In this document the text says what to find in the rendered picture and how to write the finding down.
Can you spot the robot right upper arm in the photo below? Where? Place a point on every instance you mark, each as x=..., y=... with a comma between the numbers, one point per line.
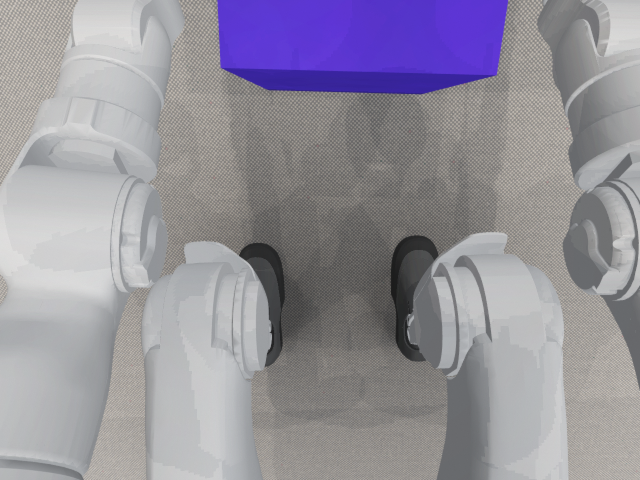
x=602, y=253

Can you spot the right robot forearm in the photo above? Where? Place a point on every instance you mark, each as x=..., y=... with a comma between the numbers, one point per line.
x=595, y=47

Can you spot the robot left upper arm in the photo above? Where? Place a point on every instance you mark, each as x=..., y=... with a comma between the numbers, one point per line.
x=73, y=245

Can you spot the carton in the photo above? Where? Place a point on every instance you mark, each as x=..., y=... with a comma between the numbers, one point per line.
x=361, y=46

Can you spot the right robot thigh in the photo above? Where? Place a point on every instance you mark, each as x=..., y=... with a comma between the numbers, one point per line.
x=506, y=418

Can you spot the left robot forearm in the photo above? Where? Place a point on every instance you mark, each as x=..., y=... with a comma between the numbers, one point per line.
x=105, y=112

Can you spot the robot left foot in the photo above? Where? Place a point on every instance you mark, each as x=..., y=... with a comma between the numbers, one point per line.
x=266, y=263

